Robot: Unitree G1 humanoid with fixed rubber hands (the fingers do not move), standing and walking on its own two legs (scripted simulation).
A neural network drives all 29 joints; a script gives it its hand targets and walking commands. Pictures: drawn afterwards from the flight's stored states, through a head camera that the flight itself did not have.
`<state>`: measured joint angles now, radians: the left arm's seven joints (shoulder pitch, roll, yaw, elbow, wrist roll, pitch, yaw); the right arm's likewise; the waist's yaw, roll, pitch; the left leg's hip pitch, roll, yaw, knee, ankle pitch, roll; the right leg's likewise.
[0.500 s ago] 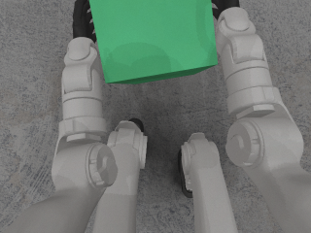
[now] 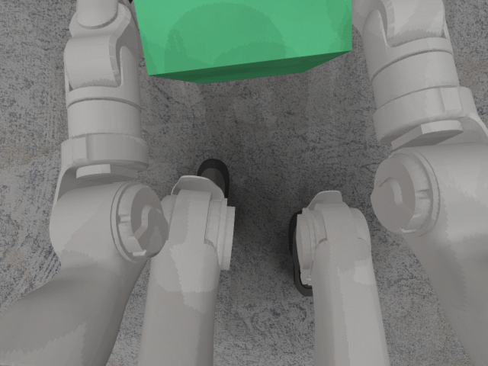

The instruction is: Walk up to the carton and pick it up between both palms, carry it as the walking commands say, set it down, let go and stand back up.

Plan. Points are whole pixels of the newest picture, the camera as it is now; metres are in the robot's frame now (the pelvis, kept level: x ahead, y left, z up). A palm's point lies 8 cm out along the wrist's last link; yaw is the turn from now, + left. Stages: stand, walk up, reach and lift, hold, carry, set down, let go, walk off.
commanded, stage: set down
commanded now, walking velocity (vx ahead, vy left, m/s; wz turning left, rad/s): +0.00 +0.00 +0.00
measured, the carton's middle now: out of the picture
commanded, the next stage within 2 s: none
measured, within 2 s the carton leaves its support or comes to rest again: rests again in 0.82 s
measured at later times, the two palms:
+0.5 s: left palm out of the picture +0.53 +0.23 -0.17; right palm out of the picture +0.59 -0.04 -0.17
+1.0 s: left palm out of the picture +0.53 +0.24 -0.19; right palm out of the picture +0.59 -0.04 -0.19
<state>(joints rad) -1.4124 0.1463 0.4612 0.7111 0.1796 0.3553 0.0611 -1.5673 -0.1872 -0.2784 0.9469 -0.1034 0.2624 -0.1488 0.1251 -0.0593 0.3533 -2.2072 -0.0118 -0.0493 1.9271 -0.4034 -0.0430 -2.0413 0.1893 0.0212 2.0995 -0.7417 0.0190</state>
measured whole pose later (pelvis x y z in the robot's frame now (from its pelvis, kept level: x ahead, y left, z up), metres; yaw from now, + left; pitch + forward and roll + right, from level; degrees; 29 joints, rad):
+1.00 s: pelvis +0.00 +0.00 -0.03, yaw +0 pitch +38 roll +1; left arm -1.49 0.24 0.47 0.90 0.13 0.29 0.01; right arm -1.62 -0.22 -0.18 1.03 -0.07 0.25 -0.12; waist 0.14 -0.03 0.41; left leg -2.26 0.01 -0.03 2.02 -0.42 -0.04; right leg -2.10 0.21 0.03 2.21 -0.76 0.03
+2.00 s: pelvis -0.01 +0.00 -0.03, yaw +0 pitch +34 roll +1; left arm -1.57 0.27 0.51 1.05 0.10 0.12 0.06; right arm -1.66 -0.30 -0.09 1.06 -0.01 0.17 -0.12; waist 0.13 -0.02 0.52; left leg -2.20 0.00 -0.02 2.01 -0.41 -0.04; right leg -2.04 0.20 0.04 2.21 -0.76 0.03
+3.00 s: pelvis +0.01 +0.01 +0.10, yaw +0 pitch +44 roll +0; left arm -1.35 0.25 0.38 0.82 -0.04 0.24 0.11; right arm -1.51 -0.40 -0.14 0.97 0.06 0.27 -0.07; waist 0.14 -0.02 0.17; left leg -1.98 -0.02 -0.01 1.55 -0.33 0.00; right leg -1.85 0.12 0.06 1.71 -0.62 0.03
